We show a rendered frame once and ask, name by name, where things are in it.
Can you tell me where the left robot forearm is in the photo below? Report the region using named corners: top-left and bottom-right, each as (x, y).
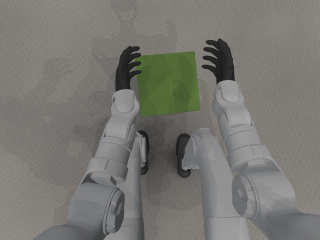
top-left (67, 89), bottom-right (141, 220)

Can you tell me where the robot right hand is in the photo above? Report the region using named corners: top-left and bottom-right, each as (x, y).
top-left (201, 38), bottom-right (235, 84)

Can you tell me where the left robot thigh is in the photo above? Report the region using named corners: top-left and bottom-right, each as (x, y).
top-left (104, 134), bottom-right (147, 240)

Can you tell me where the right robot forearm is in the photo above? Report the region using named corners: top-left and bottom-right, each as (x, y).
top-left (211, 80), bottom-right (296, 205)

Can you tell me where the right robot upper arm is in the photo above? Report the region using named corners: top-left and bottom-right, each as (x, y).
top-left (231, 170), bottom-right (320, 240)

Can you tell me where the robot right foot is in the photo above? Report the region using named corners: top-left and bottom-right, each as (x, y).
top-left (176, 133), bottom-right (191, 178)

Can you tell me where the robot left hand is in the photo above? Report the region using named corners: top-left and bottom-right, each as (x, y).
top-left (115, 46), bottom-right (142, 92)

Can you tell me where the carton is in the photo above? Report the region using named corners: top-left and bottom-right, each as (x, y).
top-left (135, 51), bottom-right (201, 117)

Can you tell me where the left robot upper arm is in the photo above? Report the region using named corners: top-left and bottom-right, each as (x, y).
top-left (32, 182), bottom-right (125, 240)

